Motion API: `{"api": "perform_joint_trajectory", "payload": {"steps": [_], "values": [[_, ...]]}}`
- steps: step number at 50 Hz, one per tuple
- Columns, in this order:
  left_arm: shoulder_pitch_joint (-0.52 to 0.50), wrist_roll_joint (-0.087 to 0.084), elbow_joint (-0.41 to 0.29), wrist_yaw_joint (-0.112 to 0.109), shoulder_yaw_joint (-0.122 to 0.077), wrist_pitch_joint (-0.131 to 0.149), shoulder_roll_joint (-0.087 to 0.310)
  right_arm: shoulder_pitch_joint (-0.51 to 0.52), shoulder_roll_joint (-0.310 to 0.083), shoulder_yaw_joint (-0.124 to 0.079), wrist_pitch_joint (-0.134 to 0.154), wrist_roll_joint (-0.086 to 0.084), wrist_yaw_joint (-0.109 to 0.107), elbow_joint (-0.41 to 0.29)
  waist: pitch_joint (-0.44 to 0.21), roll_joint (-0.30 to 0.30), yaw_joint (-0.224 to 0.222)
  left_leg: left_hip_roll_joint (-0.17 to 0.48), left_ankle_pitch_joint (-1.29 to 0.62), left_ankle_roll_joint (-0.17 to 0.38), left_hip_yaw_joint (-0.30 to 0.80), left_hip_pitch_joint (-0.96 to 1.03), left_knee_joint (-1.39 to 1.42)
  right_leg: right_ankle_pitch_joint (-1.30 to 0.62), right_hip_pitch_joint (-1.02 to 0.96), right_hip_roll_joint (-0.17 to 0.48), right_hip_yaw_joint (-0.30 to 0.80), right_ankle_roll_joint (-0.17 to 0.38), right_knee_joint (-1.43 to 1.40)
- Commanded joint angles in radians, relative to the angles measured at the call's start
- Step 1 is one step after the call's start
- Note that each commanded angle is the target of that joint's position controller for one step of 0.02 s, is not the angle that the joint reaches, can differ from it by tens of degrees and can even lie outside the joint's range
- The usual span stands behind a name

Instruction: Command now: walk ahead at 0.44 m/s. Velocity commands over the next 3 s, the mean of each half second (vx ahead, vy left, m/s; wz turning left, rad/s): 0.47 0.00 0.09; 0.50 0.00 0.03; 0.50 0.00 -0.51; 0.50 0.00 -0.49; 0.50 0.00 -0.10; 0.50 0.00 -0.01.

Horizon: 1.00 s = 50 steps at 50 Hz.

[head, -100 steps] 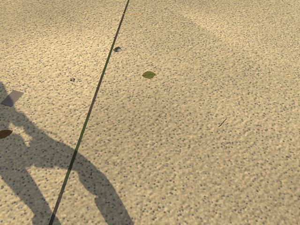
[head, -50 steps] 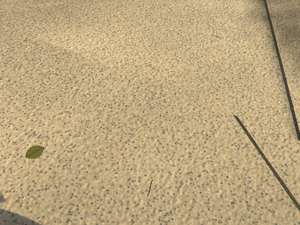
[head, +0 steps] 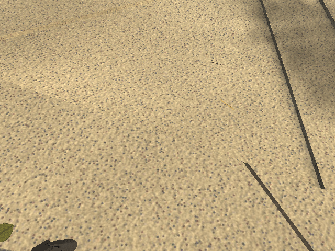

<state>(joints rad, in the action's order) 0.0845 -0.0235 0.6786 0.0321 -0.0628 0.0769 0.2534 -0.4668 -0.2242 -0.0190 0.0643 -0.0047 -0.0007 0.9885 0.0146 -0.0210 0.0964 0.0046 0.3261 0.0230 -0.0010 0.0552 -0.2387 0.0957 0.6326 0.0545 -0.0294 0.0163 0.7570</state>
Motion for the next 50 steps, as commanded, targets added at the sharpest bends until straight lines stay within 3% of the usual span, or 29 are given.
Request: {"api": "perform_joint_trajectory", "payload": {"steps": [1, 3, 5, 6, 7, 8, 9, 10, 11, 12, 13, 15, 17, 25, 31, 33, 34, 35, 36, 37, 38, 39, 40, 41, 43, 44, 45, 48, 50], "values": [[-0.169, -0.007, -0.111, 0.012, 0.009, 0.016, 0.024, -0.006, -0.196, -0.040, 0.014, -0.012, -0.011, -0.043, 0.104, 0.147, -0.004, 0.214, -0.371, 0.149, 0.110, -0.100, 0.113, -0.093, -0.050, -0.029, -0.022, 0.005, -0.145], [-0.176, -0.008, -0.119, 0.014, 0.002, 0.018, 0.055, -0.003, -0.199, -0.046, 0.015, -0.020, -0.010, -0.038, 0.111, 0.147, -0.026, 0.246, -0.449, 0.137, 0.107, -0.047, 0.082, -0.072, -0.068, -0.031, -0.009, 0.033, -0.194], [-0.104, -0.001, -0.102, 0.010, -0.017, 0.019, 0.097, 0.012, -0.219, -0.056, 0.010, -0.019, -0.009, -0.041, 0.042, 0.158, -0.086, 0.249, -0.757, 0.115, 0.080, -0.004, -0.044, -0.035, -0.201, -0.069, -0.030, 0.071, -0.216], [0.020, 0.002, -0.064, 0.003, -0.037, 0.016, 0.129, 0.022, -0.218, -0.057, 0.003, -0.015, -0.009, -0.044, -0.040, 0.152, -0.156, 0.219, -0.905, 0.097, 0.047, -0.024, -0.196, -0.032, -0.370, -0.097, -0.050, 0.101, -0.227], [0.197, 0.001, -0.013, -0.009, -0.056, 0.010, 0.165, 0.036, -0.204, -0.052, 0.001, -0.006, -0.010, -0.057, -0.143, 0.137, -0.236, 0.181, -0.862, 0.067, 0.026, -0.165, -0.410, -0.043, -0.632, -0.056, -0.006, 0.136, -0.206], [0.348, 0.026, 0.018, -0.019, -0.075, 0.004, 0.258, -0.033, -0.111, -0.026, 0.009, 0.009, -0.007, -0.087, -0.316, -0.081, -0.236, 0.059, -0.430, 0.018, -0.016, -0.504, -0.808, 0.069, -1.013, 0.208, 0.363, 0.247, -0.215], [0.374, 0.025, 0.037, -0.009, -0.059, 0.005, 0.237, -0.097, -0.050, -0.007, 0.032, -0.004, 0.002, -0.074, -0.446, -0.242, -0.204, -0.054, 0.244, 0.006, 0.116, -0.669, -1.025, 0.303, -1.076, 0.351, 0.778, 0.326, -0.427], [0.303, 0.015, 0.040, -0.006, -0.038, 0.010, 0.166, 0.017, -0.164, -0.041, 0.046, -0.037, 0.008, -0.101, -0.266, -0.162, -0.202, 0.010, 0.201, 0.022, 0.142, -0.772, -1.113, 0.407, -0.931, 0.306, 0.717, 0.268, -0.487], [0.210, 0.007, 0.035, -0.005, -0.027, 0.012, 0.142, 0.108, -0.185, -0.048, 0.053, -0.045, 0.007, -0.133, -0.117, -0.106, -0.173, 0.060, 0.095, 0.035, 0.098, -0.793, -1.089, 0.344, -0.756, 0.274, 0.566, 0.234, -0.516], [0.146, 0.013, 0.032, -0.001, -0.020, 0.017, 0.121, 0.142, -0.168, -0.048, 0.053, -0.032, 0.001, -0.139, -0.062, -0.033, -0.137, 0.100, 0.010, 0.034, 0.082, -0.748, -1.043, 0.227, -0.615, 0.235, 0.458, 0.219, -0.542], [0.104, 0.024, 0.032, 0.004, -0.014, 0.024, 0.098, 0.126, -0.150, -0.053, 0.044, -0.019, -0.003, -0.134, -0.034, -0.036, -0.097, 0.130, -0.044, 0.032, 0.085, -0.688, -0.997, 0.138, -0.515, 0.190, 0.368, 0.207, -0.570], [0.081, 0.026, 0.051, 0.007, -0.012, 0.038, 0.076, 0.071, -0.107, -0.051, 0.016, -0.019, -0.005, -0.116, -0.039, -0.067, -0.055, 0.153, -0.079, 0.021, 0.086, -0.609, -0.953, 0.088, -0.427, 0.160, 0.274, 0.212, -0.621], [0.098, 0.031, 0.081, 0.002, -0.015, 0.050, 0.089, 0.094, -0.107, -0.056, -0.005, -0.020, -0.011, -0.124, -0.004, -0.060, -0.048, 0.159, -0.125, 0.003, 0.085, -0.642, -0.908, 0.046, -0.387, 0.158, 0.197, 0.219, -0.657], [0.185, 0.033, 0.155, -0.036, -0.024, 0.045, 0.143, 0.325, -0.094, -0.055, 0.001, -0.013, 0.011, -0.201, 0.059, -0.012, -0.124, 0.109, -0.455, -0.014, 0.083, -0.763, -0.543, -0.069, -0.509, 0.164, -0.007, 0.173, -0.682], [0.260, 0.014, 0.205, -0.042, -0.034, 0.006, 0.169, 0.468, -0.074, -0.037, 0.000, -0.014, 0.049, -0.303, 0.100, -0.005, -0.178, 0.094, -0.312, 0.028, 0.005, -0.830, -0.399, -0.204, -0.733, 0.230, -0.077, 0.151, -0.585], [0.273, 0.001, 0.222, -0.039, -0.035, -0.007, 0.183, 0.454, -0.081, -0.041, 0.000, -0.011, 0.055, -0.325, 0.076, -0.022, -0.150, 0.049, -0.180, 0.062, -0.039, -0.726, -0.364, -0.441, -0.744, 0.241, -0.070, 0.148, -0.501], [0.264, -0.002, 0.228, -0.039, -0.036, -0.014, 0.197, 0.393, -0.105, -0.053, 0.001, -0.011, 0.053, -0.320, 0.032, -0.048, -0.105, 0.012, -0.135, 0.082, -0.067, -0.617, -0.348, -0.625, -0.746, 0.238, -0.067, 0.143, -0.419], [0.236, -0.005, 0.231, -0.039, -0.031, -0.023, 0.197, 0.239, -0.146, -0.078, 0.004, -0.014, 0.048, -0.280, -0.051, -0.048, -0.011, -0.029, -0.185, 0.109, -0.096, -0.411, -0.284, -0.734, -0.708, 0.201, -0.094, 0.121, -0.243], [0.388, 0.207, 0.292, 0.033, 0.028, 0.027, 0.055, 0.044, -0.173, -0.072, 0.021, 0.084, 0.032, -0.210, -0.224, 0.017, 0.001, 0.006, -0.423, 0.185, 0.037, 0.016, -0.332, -0.488, -0.552, 0.137, -0.123, 0.102, -0.082], [0.512, 0.188, 0.262, 0.085, 0.066, 0.054, -0.054, -0.199, -0.239, -0.086, 0.021, 0.093, 0.021, -0.159, -0.472, 0.207, 0.028, 0.297, -0.321, 0.436, 0.477, 0.602, -0.287, 0.157, -0.089, -0.055, -0.110, 0.047, 0.227], [0.347, 0.109, 0.258, 0.105, 0.043, 0.063, 0.032, -0.323, -0.184, -0.073, 0.015, 0.106, 0.013, -0.120, -0.396, 0.131, 0.155, 0.376, -0.119, 0.406, 0.743, 0.595, -0.100, 0.457, 0.121, -0.121, 0.081, 0.061, 0.440], [0.183, 0.062, 0.219, 0.093, 0.026, 0.071, 0.069, -0.239, -0.191, -0.085, 0.032, 0.106, 0.005, -0.093, -0.092, 0.132, 0.135, 0.342, 0.012, 0.284, 0.598, 0.346, -0.050, 0.375, 0.256, -0.057, 0.143, 0.091, 0.557], [0.140, 0.069, 0.208, 0.064, 0.018, 0.075, 0.107, -0.093, -0.172, -0.080, 0.036, 0.071, 0.002, -0.104, 0.005, 0.125, 0.074, 0.319, 0.032, 0.240, 0.454, 0.100, -0.011, 0.286, 0.209, 0.014, 0.133, 0.108, 0.555], [0.180, 0.100, 0.209, 0.039, 0.018, 0.069, 0.102, -0.015, -0.103, -0.052, 0.034, 0.057, -0.004, -0.112, -0.028, 0.120, 0.007, 0.296, -0.028, 0.226, 0.348, -0.021, 0.018, 0.235, 0.103, 0.052, 0.137, 0.120, 0.509], [0.231, 0.112, 0.226, 0.029, 0.041, 0.047, 0.017, 0.124, 0.015, -0.009, 0.033, 0.074, -0.003, -0.146, -0.010, 0.097, -0.090, 0.294, -0.169, 0.216, 0.216, -0.225, 0.088, 0.152, -0.030, 0.088, 0.154, 0.111, 0.486], [0.246, 0.019, 0.231, 0.011, 0.010, -0.006, 0.084, 0.142, -0.114, -0.050, 0.048, 0.022, 0.017, -0.151, -0.010, 0.005, -0.125, 0.256, -0.363, 0.143, 0.133, -0.283, 0.092, 0.140, -0.118, 0.048, 0.089, 0.065, 0.435], [0.249, 0.021, 0.226, 0.007, 0.016, -0.032, 0.057, 0.148, -0.148, -0.062, 0.057, 0.014, 0.021, -0.141, 0.007, 0.033, -0.145, 0.242, -0.449, 0.133, 0.048, -0.305, 0.100, 0.110, -0.112, 0.046, 0.076, 0.045, 0.407], [0.161, 0.042, 0.176, 0.006, 0.022, -0.062, 0.011, 0.092, -0.073, -0.047, 0.059, 0.015, 0.012, -0.092, 0.060, 0.127, -0.132, 0.189, -0.433, 0.123, -0.081, -0.287, 0.122, -0.031, -0.025, 0.057, 0.042, 0.026, 0.281], [0.086, 0.046, 0.147, 0.009, 0.028, -0.057, -0.004, 0.079, -0.061, -0.044, 0.056, 0.020, 0.003, -0.085, 0.072, 0.114, -0.114, 0.179, -0.404, 0.122, -0.127, -0.263, 0.121, -0.142, -0.032, 0.051, 0.019, 0.033, 0.125]]}}
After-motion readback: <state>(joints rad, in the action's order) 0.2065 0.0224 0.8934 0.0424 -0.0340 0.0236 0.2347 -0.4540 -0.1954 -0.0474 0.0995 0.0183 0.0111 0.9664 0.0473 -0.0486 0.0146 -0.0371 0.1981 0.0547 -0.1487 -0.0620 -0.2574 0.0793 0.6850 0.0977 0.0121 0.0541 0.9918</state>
